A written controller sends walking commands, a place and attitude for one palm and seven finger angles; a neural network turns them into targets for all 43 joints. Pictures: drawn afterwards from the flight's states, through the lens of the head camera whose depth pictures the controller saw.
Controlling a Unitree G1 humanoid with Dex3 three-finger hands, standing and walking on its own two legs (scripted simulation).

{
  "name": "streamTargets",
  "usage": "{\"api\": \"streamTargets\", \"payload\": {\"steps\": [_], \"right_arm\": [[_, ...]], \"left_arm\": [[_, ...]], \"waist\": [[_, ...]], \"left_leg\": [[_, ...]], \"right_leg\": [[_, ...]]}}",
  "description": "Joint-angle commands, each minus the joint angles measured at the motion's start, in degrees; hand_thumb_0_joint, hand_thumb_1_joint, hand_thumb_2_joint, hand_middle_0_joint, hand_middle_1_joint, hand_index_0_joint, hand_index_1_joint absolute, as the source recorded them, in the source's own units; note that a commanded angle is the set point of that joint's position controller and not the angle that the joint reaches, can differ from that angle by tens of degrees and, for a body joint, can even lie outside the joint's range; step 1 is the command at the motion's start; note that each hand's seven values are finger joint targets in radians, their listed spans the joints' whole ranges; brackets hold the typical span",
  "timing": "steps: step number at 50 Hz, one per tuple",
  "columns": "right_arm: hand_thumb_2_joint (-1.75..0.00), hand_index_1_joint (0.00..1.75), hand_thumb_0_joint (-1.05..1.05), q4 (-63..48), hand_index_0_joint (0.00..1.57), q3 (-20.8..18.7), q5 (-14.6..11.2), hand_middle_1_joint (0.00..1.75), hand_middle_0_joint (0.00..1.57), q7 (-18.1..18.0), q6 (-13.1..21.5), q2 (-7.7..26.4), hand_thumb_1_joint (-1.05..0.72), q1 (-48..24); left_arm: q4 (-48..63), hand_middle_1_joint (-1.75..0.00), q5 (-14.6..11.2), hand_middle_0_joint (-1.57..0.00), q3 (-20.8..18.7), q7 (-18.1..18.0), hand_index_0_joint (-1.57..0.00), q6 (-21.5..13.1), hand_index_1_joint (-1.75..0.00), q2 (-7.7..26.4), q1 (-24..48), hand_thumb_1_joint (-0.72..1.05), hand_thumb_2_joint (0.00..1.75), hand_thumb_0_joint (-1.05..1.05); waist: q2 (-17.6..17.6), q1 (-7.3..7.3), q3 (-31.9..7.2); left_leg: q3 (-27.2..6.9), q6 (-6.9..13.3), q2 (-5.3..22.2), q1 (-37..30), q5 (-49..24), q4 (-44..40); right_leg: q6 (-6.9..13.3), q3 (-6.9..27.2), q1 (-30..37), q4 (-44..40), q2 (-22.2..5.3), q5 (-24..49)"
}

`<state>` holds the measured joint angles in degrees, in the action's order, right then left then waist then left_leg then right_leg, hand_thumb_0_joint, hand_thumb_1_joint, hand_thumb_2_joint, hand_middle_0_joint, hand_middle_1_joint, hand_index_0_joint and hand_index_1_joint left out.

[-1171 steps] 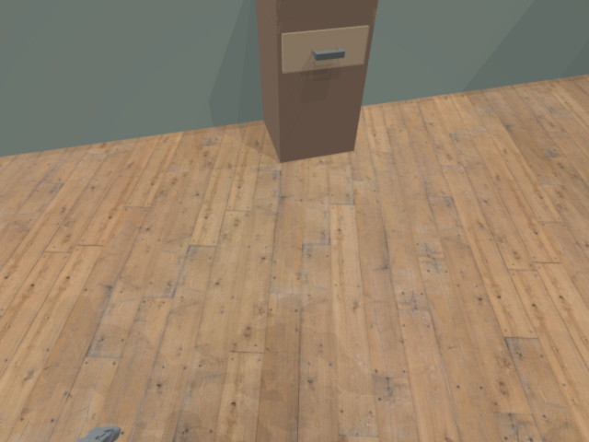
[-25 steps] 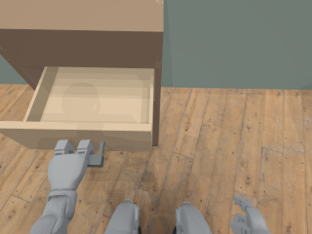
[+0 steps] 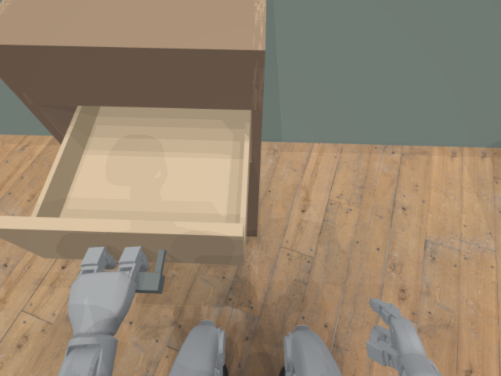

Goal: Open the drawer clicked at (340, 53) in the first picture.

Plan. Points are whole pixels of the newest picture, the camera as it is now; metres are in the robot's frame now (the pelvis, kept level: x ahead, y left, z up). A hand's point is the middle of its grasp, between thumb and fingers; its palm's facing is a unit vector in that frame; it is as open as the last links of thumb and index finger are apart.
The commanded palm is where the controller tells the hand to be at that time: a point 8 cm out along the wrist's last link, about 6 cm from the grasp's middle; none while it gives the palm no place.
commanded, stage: pull the drawer open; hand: left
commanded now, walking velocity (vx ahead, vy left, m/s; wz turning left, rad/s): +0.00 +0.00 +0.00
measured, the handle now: (124, 267) +0.29 +0.23 -0.05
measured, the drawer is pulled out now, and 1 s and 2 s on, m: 0.24 0.29 0.30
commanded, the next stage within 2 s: open the thumb to release the handle in 1.40 s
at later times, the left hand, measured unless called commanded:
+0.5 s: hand (115, 322) +0.21 +0.23 -0.07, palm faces -0.10 -0.07 -0.99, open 6.0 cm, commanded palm +0.17 +0.23 -0.02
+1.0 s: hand (111, 337) +0.19 +0.23 -0.07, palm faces -0.11 -0.08 -0.99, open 6.1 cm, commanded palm +0.15 +0.23 -0.02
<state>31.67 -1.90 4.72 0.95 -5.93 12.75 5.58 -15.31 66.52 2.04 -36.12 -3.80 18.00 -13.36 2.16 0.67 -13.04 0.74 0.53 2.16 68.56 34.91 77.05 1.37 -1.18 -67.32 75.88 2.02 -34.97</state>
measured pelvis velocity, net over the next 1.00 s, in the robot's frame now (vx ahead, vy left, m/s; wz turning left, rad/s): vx -0.01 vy -0.01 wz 0.01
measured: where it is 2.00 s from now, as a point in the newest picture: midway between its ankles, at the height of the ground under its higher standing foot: outside the picture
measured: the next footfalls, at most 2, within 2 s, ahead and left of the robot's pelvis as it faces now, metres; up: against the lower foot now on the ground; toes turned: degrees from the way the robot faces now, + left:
none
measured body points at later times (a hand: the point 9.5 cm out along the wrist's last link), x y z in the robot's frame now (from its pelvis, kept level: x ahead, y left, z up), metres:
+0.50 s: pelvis +0.00 -0.01 -0.01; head +0.11 -0.02 +0.43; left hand +0.21 +0.23 -0.01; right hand +0.20 -0.24 -0.13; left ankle +0.01 +0.11 -0.61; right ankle +0.00 -0.11 -0.61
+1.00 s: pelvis -0.01 -0.01 -0.01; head +0.11 -0.02 +0.42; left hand +0.19 +0.23 -0.01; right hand +0.21 -0.23 -0.14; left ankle +0.01 +0.11 -0.61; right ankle +0.00 -0.11 -0.61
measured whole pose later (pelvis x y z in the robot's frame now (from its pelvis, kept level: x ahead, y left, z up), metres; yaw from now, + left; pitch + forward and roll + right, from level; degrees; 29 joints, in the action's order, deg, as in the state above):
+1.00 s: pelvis -0.01 -0.01 -0.01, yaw +1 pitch +27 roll +0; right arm 30.9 -1.8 5.3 0.7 -5.9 11.9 3.8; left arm -8.5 65.9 -1.2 -35.6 -10.3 18.8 -23.3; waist 2.0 -1.3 -13.4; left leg 0.4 -0.4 2.0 71.5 35.6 80.3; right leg 2.4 -1.5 -70.7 80.3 1.9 -36.3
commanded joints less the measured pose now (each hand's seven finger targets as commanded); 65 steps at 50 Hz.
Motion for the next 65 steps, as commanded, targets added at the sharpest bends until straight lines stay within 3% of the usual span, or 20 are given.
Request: {"api": "streamTargets", "payload": {"steps": [1,15,27,31,39,45,48,54,57,64,65], "right_arm": [[-0.90,0.30,0.00,-7.6,0.20,-2.7,0.0,0.30,0.20,-0.5,2.1,7.0,-0.90,-1.2],[-0.90,0.30,0.00,-8.4,0.20,-2.1,0.2,0.30,0.20,-0.5,2.2,6.6,-0.90,-2.5],[-0.90,0.30,0.00,-8.5,0.20,-2.1,0.4,0.30,0.20,-0.6,2.3,6.1,-0.90,-3.2],[-0.90,0.30,0.00,-8.3,0.20,-2.2,0.4,0.30,0.20,-0.8,2.4,5.6,-0.90,-3.2],[-0.90,0.30,0.00,-8.0,0.20,-2.3,0.5,0.30,0.20,-0.8,2.3,5.4,-0.90,-3.9],[-0.90,0.30,0.00,-8.5,0.20,-2.1,0.5,0.30,0.20,-0.7,2.2,5.2,-0.90,-4.3],[-0.90,0.30,0.00,-8.5,0.20,-2.3,0.5,0.30,0.20,-0.7,2.1,5.1,-0.90,-4.2],[-0.90,0.30,0.00,-8.7,0.20,-2.2,0.6,0.30,0.20,-0.7,2.3,4.9,-0.90,-4.6],[-0.90,0.30,0.00,-8.9,0.20,-2.0,0.7,0.30,0.20,-0.4,2.2,5.0,-0.90,-4.7],[-0.90,0.30,0.00,-9.1,0.20,-2.2,0.6,0.30,0.20,-0.6,2.2,4.9,-0.90,-4.8],[-0.90,0.30,0.00,-9.1,0.20,-2.0,0.7,0.30,0.20,-0.5,2.2,4.9,-0.90,-4.7]], "left_arm": [[11.0,-1.35,-1.8,-0.40,-5.3,-3.1,-0.40,-0.5,-1.35,6.9,-8.9,0.90,0.90,0.00],[13.1,-1.35,-1.8,-0.40,-6.3,-2.7,-0.40,-2.1,-1.35,7.6,-13.9,0.90,0.90,0.00],[14.2,-1.35,-2.4,-0.40,-7.7,-2.3,-0.40,-4.1,-1.35,8.3,-17.5,0.90,0.90,0.00],[14.1,-1.35,-2.6,-0.40,-9.7,-2.5,-0.40,-5.0,-1.35,9.4,-19.6,0.90,0.90,0.00],[14.4,-1.35,-2.4,-0.40,-11.2,-2.7,-0.40,-6.0,-1.35,10.3,-19.1,0.90,0.90,0.00],[15.0,-1.35,-2.4,-0.40,-10.9,-2.5,-0.40,-6.6,-1.35,9.9,-22.2,0.90,0.90,0.00],[15.2,-1.35,-2.5,-0.40,-10.0,-2.2,-0.40,-6.6,-1.35,9.2,-21.6,0.90,0.90,0.00],[15.6,-1.35,-2.7,-0.40,-10.9,-2.1,-0.40,-7.2,-1.35,9.7,-23.4,0.90,0.90,0.00],[16.2,-1.35,-2.4,-0.40,-9.5,-1.9,-0.40,-7.5,-1.35,8.8,-23.2,0.90,0.90,0.00],[16.4,-1.35,-2.4,-0.40,-10.9,-2.1,-0.40,-7.7,-1.35,10.0,-23.2,0.90,0.90,0.00],[15.8,-1.35,-2.4,-0.40,-10.0,-2.0,-0.40,-7.7,-1.35,9.0,-23.6,0.90,0.90,0.00]], "waist": [[0.1,-3.14,-19.8],[1.0,-3.83,-19.5],[-0.6,-4.43,-19.1],[-0.2,-5.33,-19.1],[-0.5,-5.18,-18.6],[-0.3,-5.93,-19.9],[-1.4,-5.29,-18.3],[-0.4,-5.95,-19.0],[-0.5,-5.49,-18.5],[0.5,-5.90,-18.5],[-0.8,-5.62,-19.0]], "left_leg": [[-1.0,1.2,-2.5,-19.6,-26.0,-7.7],[-0.9,1.2,-2.9,-18.3,-24.1,-6.9],[-0.4,1.3,-3.3,-15.5,-21.3,-5.9],[-0.4,1.3,-3.5,-14.8,-21.7,-5.8],[-0.4,1.4,-3.6,-13.5,-20.4,-5.3],[-0.2,1.2,-3.6,-14.5,-21.3,-5.2],[-0.3,1.4,-3.6,-13.4,-19.9,-5.0],[-0.4,1.3,-3.6,-13.9,-21.5,-5.0],[-0.4,1.3,-3.6,-14.0,-20.3,-5.0],[-0.7,1.3,-3.6,-13.7,-20.0,-5.0],[-0.4,1.4,-3.6,-13.9,-20.1,-4.7]], "right_leg": [[2.1,-0.7,11.2,-8.7,0.9,27.2],[2.2,-0.3,9.5,-7.7,0.8,25.4],[2.1,0.6,10.1,-7.6,0.5,24.8],[2.3,1.0,11.3,-7.2,0.6,26.4],[2.4,1.5,10.6,-7.1,0.6,25.3],[2.3,1.0,9.8,-6.5,0.6,25.0],[2.2,1.2,10.1,-7.0,0.5,24.5],[2.5,1.1,10.4,-6.6,0.5,26.3],[2.3,1.0,8.4,-6.7,0.5,23.8],[2.6,0.7,8.5,-6.3,0.5,22.9],[2.3,0.8,8.1,-6.4,0.4,23.0]]}}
